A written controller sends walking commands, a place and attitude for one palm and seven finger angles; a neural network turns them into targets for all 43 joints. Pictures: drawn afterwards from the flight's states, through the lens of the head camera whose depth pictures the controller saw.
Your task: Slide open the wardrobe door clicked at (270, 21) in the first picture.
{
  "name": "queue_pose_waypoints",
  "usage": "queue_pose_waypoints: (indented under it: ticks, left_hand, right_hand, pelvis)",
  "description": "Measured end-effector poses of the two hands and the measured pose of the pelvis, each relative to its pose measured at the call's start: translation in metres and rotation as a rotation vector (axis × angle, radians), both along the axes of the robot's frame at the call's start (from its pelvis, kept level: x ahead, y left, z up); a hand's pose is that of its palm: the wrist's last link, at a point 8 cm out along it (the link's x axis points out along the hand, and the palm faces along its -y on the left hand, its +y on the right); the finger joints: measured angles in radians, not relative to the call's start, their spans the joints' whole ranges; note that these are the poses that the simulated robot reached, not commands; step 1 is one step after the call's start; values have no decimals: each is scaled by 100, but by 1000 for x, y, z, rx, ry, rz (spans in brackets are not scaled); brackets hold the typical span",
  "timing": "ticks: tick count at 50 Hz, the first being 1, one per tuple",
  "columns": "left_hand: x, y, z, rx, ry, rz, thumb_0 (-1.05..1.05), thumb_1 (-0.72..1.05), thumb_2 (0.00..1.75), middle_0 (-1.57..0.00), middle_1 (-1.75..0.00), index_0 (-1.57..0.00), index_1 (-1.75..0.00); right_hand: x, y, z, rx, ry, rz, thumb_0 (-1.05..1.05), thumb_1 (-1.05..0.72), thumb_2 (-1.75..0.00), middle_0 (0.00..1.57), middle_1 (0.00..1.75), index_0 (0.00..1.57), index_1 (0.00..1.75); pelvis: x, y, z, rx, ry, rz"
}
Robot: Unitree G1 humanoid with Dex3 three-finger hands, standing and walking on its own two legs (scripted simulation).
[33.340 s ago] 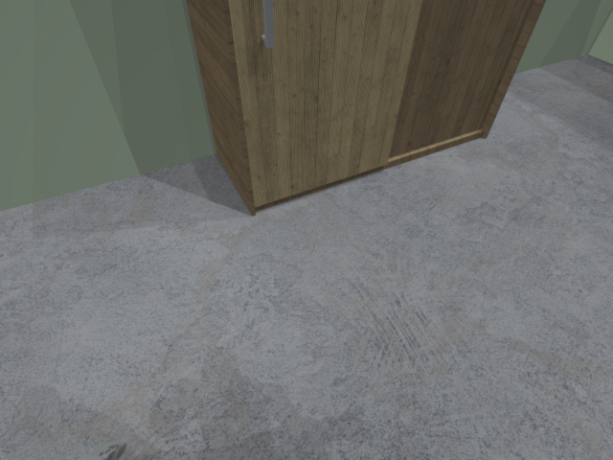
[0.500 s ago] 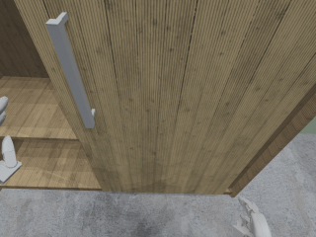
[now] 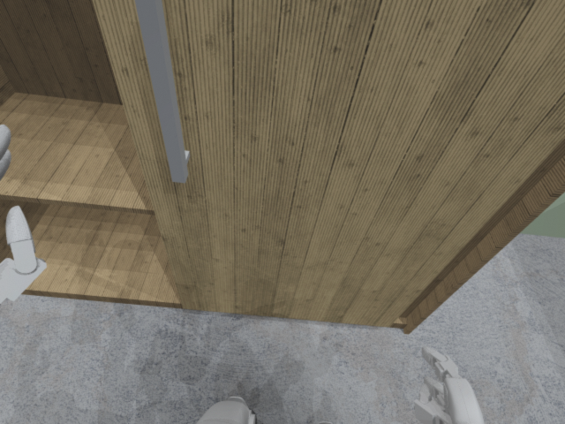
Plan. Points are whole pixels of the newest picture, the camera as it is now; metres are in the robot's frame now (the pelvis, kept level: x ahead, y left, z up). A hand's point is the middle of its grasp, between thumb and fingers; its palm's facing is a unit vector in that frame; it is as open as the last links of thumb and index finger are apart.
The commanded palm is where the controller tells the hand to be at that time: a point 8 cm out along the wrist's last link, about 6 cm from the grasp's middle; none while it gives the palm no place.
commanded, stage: step back with the hand held close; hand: left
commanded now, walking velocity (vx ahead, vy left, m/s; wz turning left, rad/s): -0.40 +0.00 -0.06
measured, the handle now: (170, 92) +0.52 +0.22 +0.17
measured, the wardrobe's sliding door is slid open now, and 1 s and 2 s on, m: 0.64 0.64 0.64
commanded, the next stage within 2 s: stop stepping back and stand still in 0.20 s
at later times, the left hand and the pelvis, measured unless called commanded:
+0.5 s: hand out of the picture +0.14 +0.25 +0.19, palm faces +0.29 -0.88 -0.37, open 7.4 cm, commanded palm +0.10 +0.30 +0.20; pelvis -0.09 +0.02 -0.01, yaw -9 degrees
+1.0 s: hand out of the picture +0.08 +0.35 +0.17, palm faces +0.43 -0.84 -0.33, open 7.4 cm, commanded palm -0.01 +0.37 +0.20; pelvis -0.19 +0.09 +0.00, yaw -7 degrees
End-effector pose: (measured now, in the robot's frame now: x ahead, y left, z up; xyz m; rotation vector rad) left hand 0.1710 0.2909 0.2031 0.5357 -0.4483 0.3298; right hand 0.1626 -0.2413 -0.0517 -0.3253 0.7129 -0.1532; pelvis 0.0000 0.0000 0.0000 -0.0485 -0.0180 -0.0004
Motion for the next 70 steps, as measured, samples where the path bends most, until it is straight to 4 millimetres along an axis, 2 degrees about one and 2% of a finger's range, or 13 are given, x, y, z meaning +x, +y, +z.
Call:
queue_pose_waypoints:
  ticks: [11, 19, 23, 26, 31, 38, 41, 47, 51, 57, 63, 67, 70]
  left_hand:
    - [-35, 36, 12, 39, 38, 52, 1, 89, 89, -21, -30, -21, -30]
    - [-67, 11, 5, -1, -11, -44, 1, 89, 89, -20, -30, -21, -30]
    - [-69, 2, 3, -12, -46, -156, 1, 89, 89, -21, -30, -21, -30]
    - [-65, 13, -6, -43, -64, -167, 1, 89, 89, -21, -30, -21, -30]
    - [-63, 35, -18, -145, 47, -94, 1, 89, 89, -21, -30, -21, -30]
    - [-151, 30, 1, 20, 147, -147, 2, 89, 89, -21, -30, -21, -30]
    - [-165, 47, 10, 28, 75, -114, 1, 89, 89, -21, -30, -21, -30]
    - [-142, 100, -17, -132, 16, 64, 1, 89, 89, -21, -30, -21, -30]
    - [-133, 90, -22, -129, 75, 24, 1, 90, 90, -20, -30, -20, -30]
    - [-164, 56, -10, 45, 112, -103, 2, 89, 89, -21, -30, -21, -30]
    - [-168, 96, -4, 9, 110, 43, 1, 88, 89, -22, -30, -22, -30]
    - [-149, 124, -18, -55, 106, 128, 1, 89, 89, -21, -30, -21, -30]
    - [-130, 123, -21, -101, 116, 130, 1, 89, 89, -21, -30, -21, -30]
  right_hand:
    - [-52, 25, 1, 37, 54, -36, 1, -91, -90, 20, 30, 20, 30]
    - [-71, 40, -5, 82, -59, 22, 1, -90, -90, 21, 30, 20, 30]
    - [-104, 35, -11, 71, -74, -68, 1, -90, -90, 21, 30, 20, 30]
    - [-132, 27, -9, 46, -79, -157, 1, -90, -90, 21, 30, 20, 30]
    - [-183, 25, 5, 13, -41, -190, 1, -91, -90, 20, 30, 20, 30]
    - [-239, 23, 7, 0, 64, -179, 1, -90, -90, 21, 30, 20, 30]
    - [-253, 30, 7, -21, 124, -201, 1, -90, -90, 20, 30, 20, 30]
    - [-249, 51, -5, -43, 0, -207, 1, -90, -90, 20, 30, 20, 30]
    - [-249, 82, -9, 75, -27, -198, 1, -91, -90, 20, 30, 20, 30]
    - [-242, 102, -31, 150, 36, -115, 1, -90, -90, 21, 30, 20, 30]
    - [-222, 96, -31, 85, 132, -108, 1, -90, -90, 21, 30, 20, 30]
    - [-197, 95, -27, 39, 58, -105, 1, -90, -90, 21, 30, 20, 30]
    - [-178, 104, -18, 60, 12, -90, 1, -91, -90, 20, 30, 20, 30]
  pelvis:
    - [-32, 14, 14, -71, 63, -12]
    - [-81, 11, 1, -4, 89, -128]
    - [-90, 20, -7, -40, 6, -134]
    - [-89, 24, -13, -13, -13, -146]
    - [-123, 33, 3, -4, -38, -130]
    - [-159, 48, 12, 45, 5, -141]
    - [-163, 55, 17, 54, 31, -153]
    - [-179, 87, -1, 32, 23, -108]
    - [-186, 86, 4, 58, -10, -117]
    - [-179, 79, -5, 38, 14, -83]
    - [-163, 91, 5, 35, 16, -77]
    - [-152, 106, -1, 40, -2, -66]
    - [-146, 107, 5, 60, -15, -64]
